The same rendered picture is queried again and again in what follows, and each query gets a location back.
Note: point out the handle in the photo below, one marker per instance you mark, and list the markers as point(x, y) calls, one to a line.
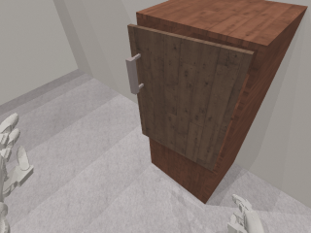
point(132, 74)

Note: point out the robot right hand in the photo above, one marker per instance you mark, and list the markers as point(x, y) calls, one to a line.
point(248, 223)

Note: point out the left robot forearm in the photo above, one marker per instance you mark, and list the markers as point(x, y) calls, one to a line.
point(4, 224)

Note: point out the cupboard door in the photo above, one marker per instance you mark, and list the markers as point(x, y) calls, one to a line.
point(191, 88)

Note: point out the robot left hand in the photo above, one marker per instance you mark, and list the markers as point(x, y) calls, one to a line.
point(18, 175)

